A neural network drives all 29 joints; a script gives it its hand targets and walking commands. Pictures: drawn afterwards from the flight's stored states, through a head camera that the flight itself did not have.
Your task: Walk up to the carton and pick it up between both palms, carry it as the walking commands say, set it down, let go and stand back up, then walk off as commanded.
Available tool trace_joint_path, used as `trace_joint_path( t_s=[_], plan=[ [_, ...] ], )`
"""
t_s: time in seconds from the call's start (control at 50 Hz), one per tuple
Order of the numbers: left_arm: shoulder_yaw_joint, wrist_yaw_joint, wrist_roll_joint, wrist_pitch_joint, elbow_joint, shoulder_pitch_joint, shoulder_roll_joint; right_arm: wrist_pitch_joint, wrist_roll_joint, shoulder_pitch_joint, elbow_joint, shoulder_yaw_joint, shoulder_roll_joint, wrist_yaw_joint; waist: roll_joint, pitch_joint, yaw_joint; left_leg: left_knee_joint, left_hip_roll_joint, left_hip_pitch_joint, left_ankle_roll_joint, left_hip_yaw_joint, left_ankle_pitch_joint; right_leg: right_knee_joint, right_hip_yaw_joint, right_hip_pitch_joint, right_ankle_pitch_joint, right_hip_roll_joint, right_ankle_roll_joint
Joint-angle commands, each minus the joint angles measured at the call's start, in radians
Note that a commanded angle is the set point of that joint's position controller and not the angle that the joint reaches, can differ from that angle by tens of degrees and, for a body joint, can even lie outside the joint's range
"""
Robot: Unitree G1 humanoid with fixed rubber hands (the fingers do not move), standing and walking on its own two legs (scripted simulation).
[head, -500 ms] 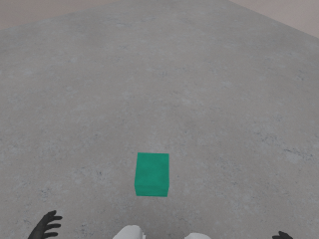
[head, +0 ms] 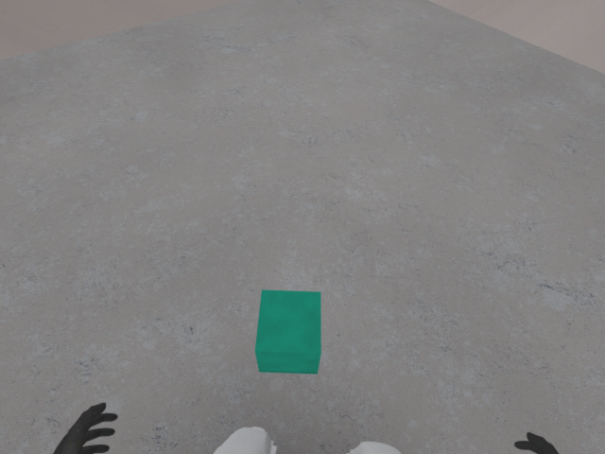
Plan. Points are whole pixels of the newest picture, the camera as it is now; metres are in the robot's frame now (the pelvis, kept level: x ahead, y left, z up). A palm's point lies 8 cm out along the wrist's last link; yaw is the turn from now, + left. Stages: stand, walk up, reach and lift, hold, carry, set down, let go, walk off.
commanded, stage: walk up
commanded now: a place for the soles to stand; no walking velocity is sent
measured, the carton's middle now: (289, 332) +0.54 +0.07 -0.64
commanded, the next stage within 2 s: none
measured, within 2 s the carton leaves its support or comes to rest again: neither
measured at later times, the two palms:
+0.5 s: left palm out of the picture +0.10 +0.32 -0.09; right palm out of the picture +0.10 -0.32 -0.08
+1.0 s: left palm out of the picture +0.07 +0.31 -0.09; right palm out of the picture +0.09 -0.32 -0.08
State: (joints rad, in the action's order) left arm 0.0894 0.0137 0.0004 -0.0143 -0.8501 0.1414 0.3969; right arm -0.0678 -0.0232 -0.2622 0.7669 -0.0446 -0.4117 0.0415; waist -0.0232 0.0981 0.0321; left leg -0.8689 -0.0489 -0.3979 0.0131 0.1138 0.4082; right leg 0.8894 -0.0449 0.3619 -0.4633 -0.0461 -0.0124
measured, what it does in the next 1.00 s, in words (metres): stands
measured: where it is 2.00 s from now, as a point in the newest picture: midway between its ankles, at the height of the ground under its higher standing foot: outside the picture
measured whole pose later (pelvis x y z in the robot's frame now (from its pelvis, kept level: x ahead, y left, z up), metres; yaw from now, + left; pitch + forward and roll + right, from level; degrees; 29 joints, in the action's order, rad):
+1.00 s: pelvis -0.02 -0.01 +0.00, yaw +2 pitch -5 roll +1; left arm 0.09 0.02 0.00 -0.03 -0.85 0.14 0.40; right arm -0.07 -0.02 -0.26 0.77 -0.04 -0.41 0.04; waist -0.02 0.12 0.03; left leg -0.87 -0.04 -0.39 0.02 0.11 0.39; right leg 0.91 -0.06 0.38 -0.45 -0.05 -0.02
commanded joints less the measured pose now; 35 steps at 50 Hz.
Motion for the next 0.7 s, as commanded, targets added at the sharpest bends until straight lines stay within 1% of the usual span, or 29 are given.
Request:
trace_joint_path(
  t_s=[0.0, 0.02, 0.04, 0.06, 0.08, 0.1, 0.12, 0.14, 0.16, 0.18, 0.2, 0.24, 0.28, 0.32, 0.36, 0.38, 0.4, 0.42, 0.44, 0.46, 0.48, 0.52, 0.56, 0.58, 0.6, 0.62, 0.64, 0.66, 0.68],
  plan=[
    [0.041, 0.006, 0.003, 0.003, 0.127, -0.103, 0.186, -0.044, -0.006, -0.090, -0.001, -0.067, -0.314, 0.012, 0.168, -0.090, -0.022, 0.362, 0.224, 0.083, -0.238, 0.522, -0.238, 0.072, 0.062, 0.137, -0.062, 0.015, -0.027],
    [0.040, 0.004, 0.000, -0.001, 0.122, -0.098, 0.190, -0.045, -0.001, -0.064, -0.003, -0.066, -0.327, 0.015, 0.169, -0.083, -0.034, 0.407, 0.271, 0.093, -0.274, 0.618, -0.247, 0.081, 0.110, 0.163, -0.185, 0.024, -0.024],
    [0.046, 0.004, 0.008, 0.001, 0.117, -0.093, 0.211, -0.041, -0.005, -0.042, -0.019, -0.065, -0.326, 0.022, 0.134, -0.079, -0.027, 0.394, 0.278, 0.069, -0.277, 0.614, -0.223, 0.054, 0.127, 0.121, -0.195, 0.013, -0.018],
    [0.050, 0.007, 0.005, 0.007, 0.092, -0.074, 0.208, -0.035, -0.010, -0.019, -0.024, -0.060, -0.322, 0.023, 0.145, -0.030, 0.000, 0.400, 0.248, -0.004, -0.245, 0.572, -0.191, -0.002, 0.106, 0.103, -0.154, 0.027, -0.030],
    [0.057, 0.008, 0.003, 0.014, 0.083, -0.032, 0.200, -0.030, -0.006, 0.042, -0.036, -0.052, -0.301, 0.023, 0.142, -0.036, 0.039, 0.361, 0.213, -0.063, -0.206, 0.515, -0.174, -0.100, 0.109, 0.008, -0.053, 0.012, -0.032],
    [0.053, 0.007, 0.017, 0.026, 0.070, 0.002, 0.206, -0.026, -0.003, 0.071, -0.043, -0.039, -0.269, 0.021, 0.113, -0.043, 0.054, 0.302, 0.174, -0.113, -0.171, 0.410, -0.259, -0.179, 0.101, -0.075, 0.015, 0.001, -0.040],
    [0.063, 0.007, 0.018, 0.028, 0.059, -0.003, 0.227, -0.024, -0.002, 0.056, -0.038, -0.027, -0.245, 0.018, 0.060, -0.050, 0.050, 0.243, 0.120, -0.201, -0.121, 0.287, -0.254, -0.255, 0.154, -0.154, 0.013, -0.042, -0.062],
    [0.071, 0.004, 0.024, 0.032, 0.060, 0.014, 0.266, -0.021, 0.007, 0.046, -0.041, -0.026, -0.222, 0.016, -0.039, -0.064, 0.066, 0.114, 0.041, -0.237, -0.081, 0.125, -0.259, -0.353, 0.238, -0.195, -0.042, -0.130, -0.103],
    [0.069, 0.004, 0.023, 0.031, 0.059, 0.033, 0.288, -0.016, 0.012, 0.049, -0.043, -0.029, -0.201, 0.015, -0.116, -0.047, 0.064, -0.029, -0.025, -0.202, -0.050, -0.013, -0.166, -0.471, 0.341, -0.151, -0.026, -0.223, -0.160],
    [0.067, 0.006, 0.023, 0.034, 0.059, 0.000, 0.309, -0.012, 0.013, 0.029, -0.038, -0.039, -0.207, 0.017, -0.127, -0.049, 0.048, -0.097, -0.011, -0.176, -0.051, -0.072, 0.081, -0.498, 0.397, -0.104, 0.024, -0.322, -0.226],
    [0.064, 0.007, 0.024, 0.035, 0.072, -0.051, 0.294, -0.015, 0.016, -0.003, -0.035, -0.043, -0.218, 0.019, -0.129, -0.011, 0.010, -0.110, 0.011, -0.174, -0.038, -0.066, 0.165, -0.477, 0.375, -0.062, 0.133, -0.332, -0.246],
    [0.065, 0.006, 0.022, 0.034, 0.080, -0.087, 0.295, -0.019, 0.009, -0.069, -0.007, -0.050, -0.230, 0.010, -0.120, -0.034, -0.023, 0.004, 0.041, -0.041, -0.041, -0.089, 0.128, -0.416, 0.278, -0.012, 0.151, -0.306, -0.214],
    [0.045, 0.007, 0.016, 0.029, 0.102, -0.098, 0.254, -0.032, 0.004, -0.112, 0.014, -0.057, -0.223, 0.008, -0.068, -0.052, -0.040, 0.143, 0.042, 0.085, -0.071, -0.032, -0.195, -0.273, 0.159, 0.034, 0.204, -0.196, -0.128],
    [0.040, 0.000, 0.014, 0.029, 0.114, -0.059, 0.225, -0.040, 0.006, -0.058, -0.016, -0.058, -0.252, 0.009, 0.051, -0.116, -0.005, 0.181, 0.105, 0.098, -0.130, 0.164, -0.466, -0.083, 0.061, -0.001, 0.258, -0.085, -0.065],
    [0.046, 0.004, -0.005, 0.020, 0.122, -0.076, 0.202, -0.041, 0.004, -0.046, -0.032, -0.057, -0.298, 0.018, 0.049, -0.188, 0.002, 0.233, 0.188, 0.067, -0.228, 0.393, -0.463, -0.021, 0.069, -0.033, 0.154, -0.006, -0.037],
    [0.047, 0.002, -0.005, 0.014, 0.122, -0.076, 0.202, -0.033, 0.006, -0.015, -0.021, -0.052, -0.304, 0.020, 0.100, -0.143, 0.005, 0.269, 0.204, -0.002, -0.245, 0.409, -0.367, -0.038, 0.074, -0.027, 0.046, -0.002, -0.040],
    [0.045, 0.005, -0.003, 0.008, 0.116, -0.059, 0.194, -0.029, 0.001, 0.005, -0.019, -0.055, -0.302, 0.023, 0.129, -0.149, 0.008, 0.289, 0.203, -0.002, -0.225, 0.410, -0.285, -0.076, 0.073, -0.032, -0.015, -0.002, -0.039],
    [0.043, 0.004, 0.007, 0.015, 0.092, -0.026, 0.198, -0.028, 0.002, 0.022, -0.023, -0.050, -0.282, 0.021, 0.115, -0.139, 0.023, 0.261, 0.190, -0.031, -0.204, 0.386, -0.278, -0.119, 0.099, -0.064, 0.045, -0.013, -0.044],
    [0.046, 0.002, 0.005, 0.015, 0.083, -0.023, 0.227, -0.017, 0.010, 0.059, -0.027, -0.044, -0.283, 0.021, 0.096, -0.108, 0.026, 0.234, 0.155, -0.103, -0.169, 0.318, -0.324, -0.155, 0.110, -0.094, 0.145, -0.031, -0.054],
    [0.052, 0.002, 0.012, 0.017, 0.079, -0.043, 0.237, -0.014, 0.010, 0.039, -0.023, -0.034, -0.251, 0.019, 0.030, -0.093, 0.021, 0.193, 0.116, -0.155, -0.131, 0.226, -0.317, -0.208, 0.125, -0.136, 0.135, -0.067, -0.070],
    [0.058, 0.005, 0.006, 0.015, 0.081, -0.032, 0.248, -0.013, 0.015, 0.037, -0.023, -0.042, -0.252, 0.015, 0.000, -0.111, 0.029, 0.130, 0.067, -0.147, -0.105, 0.138, -0.301, -0.249, 0.154, -0.163, 0.155, -0.098, -0.095],
    [0.067, 0.000, 0.009, 0.019, 0.081, -0.009, 0.287, -0.008, 0.027, 0.013, -0.032, -0.038, -0.211, 0.020, -0.078, -0.123, 0.032, -0.063, -0.002, -0.100, -0.062, -0.064, -0.236, -0.353, 0.250, -0.115, 0.244, -0.261, -0.207],
    [0.048, 0.003, 0.009, 0.018, 0.099, -0.107, 0.260, -0.013, 0.023, -0.046, -0.004, -0.043, -0.219, 0.019, -0.126, -0.109, -0.025, -0.036, 0.014, 0.015, -0.059, -0.066, -0.083, -0.284, 0.205, -0.019, 0.347, -0.275, -0.218],
    [0.052, 0.002, 0.007, 0.011, 0.108, -0.110, 0.266, -0.019, 0.017, -0.078, -0.006, -0.048, -0.233, 0.020, -0.079, -0.123, -0.032, 0.023, 0.028, 0.035, -0.069, -0.039, -0.210, -0.228, 0.158, -0.019, 0.318, -0.230, -0.179],
    [0.048, 0.001, 0.005, 0.006, 0.121, -0.110, 0.256, -0.022, 0.010, -0.079, 0.002, -0.049, -0.236, 0.016, -0.028, -0.114, -0.040, 0.062, 0.034, 0.078, -0.097, 0.016, -0.300, -0.164, 0.140, 0.033, 0.274, -0.189, -0.141],
    [0.045, 0.002, 0.009, 0.000, 0.133, -0.114, 0.233, -0.027, 0.005, -0.079, 0.002, -0.059, -0.253, 0.016, 0.068, -0.116, -0.040, 0.142, 0.083, 0.075, -0.134, 0.138, -0.328, -0.077, 0.081, 0.066, 0.184, -0.114, -0.093],
    [0.042, 0.002, 0.008, -0.004, 0.132, -0.114, 0.206, -0.029, 0.002, -0.058, -0.006, -0.059, -0.283, 0.017, 0.135, -0.109, -0.025, 0.243, 0.182, 0.055, -0.195, 0.332, -0.341, 0.009, 0.060, 0.064, 0.122, -0.036, -0.049],
    [0.047, 0.001, -0.009, -0.007, 0.120, -0.100, 0.202, -0.027, 0.008, -0.028, -0.028, -0.058, -0.309, 0.021, 0.125, -0.105, -0.014, 0.309, 0.229, -0.012, -0.263, 0.496, -0.315, 0.050, 0.063, 0.028, 0.029, 0.024, -0.029],
    [0.050, 0.002, -0.004, -0.009, 0.120, -0.113, 0.203, -0.025, 0.000, -0.004, -0.025, -0.057, -0.325, 0.021, 0.151, -0.089, -0.015, 0.340, 0.241, -0.036, -0.272, 0.526, -0.273, 0.031, 0.081, 0.018, -0.040, 0.030, -0.028]
  ],
)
